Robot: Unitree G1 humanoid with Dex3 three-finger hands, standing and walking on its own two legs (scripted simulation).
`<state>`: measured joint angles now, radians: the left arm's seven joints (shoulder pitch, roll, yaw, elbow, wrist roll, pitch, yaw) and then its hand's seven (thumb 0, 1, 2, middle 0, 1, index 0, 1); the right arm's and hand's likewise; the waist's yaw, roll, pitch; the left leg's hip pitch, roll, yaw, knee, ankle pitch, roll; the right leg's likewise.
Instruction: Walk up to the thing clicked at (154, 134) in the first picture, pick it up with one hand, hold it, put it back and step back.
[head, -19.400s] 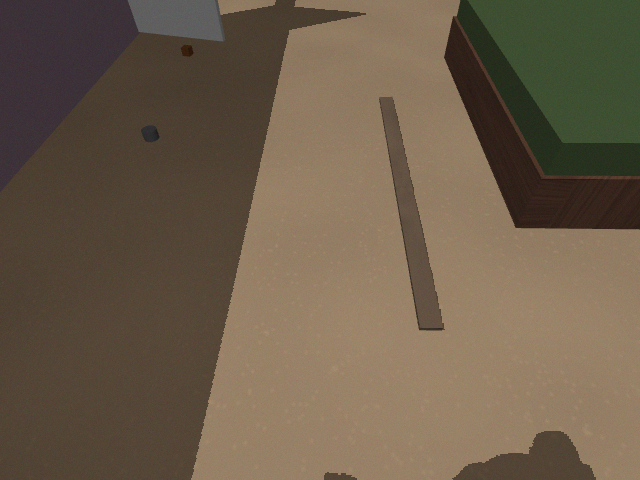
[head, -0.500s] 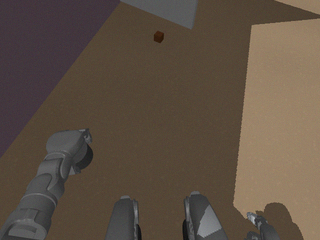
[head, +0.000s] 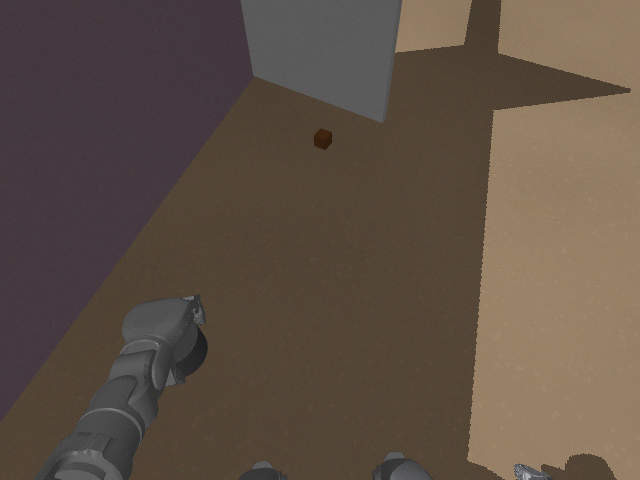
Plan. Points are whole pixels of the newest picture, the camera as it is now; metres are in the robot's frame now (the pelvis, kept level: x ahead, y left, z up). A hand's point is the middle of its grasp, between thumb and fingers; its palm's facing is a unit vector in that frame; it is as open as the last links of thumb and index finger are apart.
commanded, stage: lift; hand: left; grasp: from above
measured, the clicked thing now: (175, 345) +0.34 +0.22 -0.10
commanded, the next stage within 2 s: hold in 0.08 s
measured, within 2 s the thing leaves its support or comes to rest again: neither
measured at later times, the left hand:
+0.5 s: hand (161, 320) +0.35 +0.22 -0.02, palm faces -0.45 -0.06 -0.89, open 10.5 cm
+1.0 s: hand (156, 324) +0.33 +0.21 +0.00, palm faces -0.45 -0.05 -0.89, open 10.5 cm
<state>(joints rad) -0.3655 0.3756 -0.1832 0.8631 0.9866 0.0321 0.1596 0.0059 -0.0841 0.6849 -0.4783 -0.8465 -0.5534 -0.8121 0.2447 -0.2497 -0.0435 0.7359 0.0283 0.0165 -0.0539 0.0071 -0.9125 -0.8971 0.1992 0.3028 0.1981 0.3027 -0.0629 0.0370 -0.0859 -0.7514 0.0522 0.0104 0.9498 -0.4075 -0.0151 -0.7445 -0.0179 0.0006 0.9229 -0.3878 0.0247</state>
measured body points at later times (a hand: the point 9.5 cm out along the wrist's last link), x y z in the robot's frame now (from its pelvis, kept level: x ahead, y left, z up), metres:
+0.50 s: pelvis +0.03 +0.00 +0.04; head +0.07 -0.01 +0.49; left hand +0.37 +0.22 +0.03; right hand +0.13 -0.27 -0.09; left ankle +0.03 +0.13 -0.68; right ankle +0.04 -0.14 -0.68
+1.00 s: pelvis +0.03 +0.00 +0.05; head +0.04 -0.02 +0.50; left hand +0.35 +0.21 +0.05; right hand +0.15 -0.27 -0.07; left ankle +0.03 +0.13 -0.68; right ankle +0.04 -0.14 -0.68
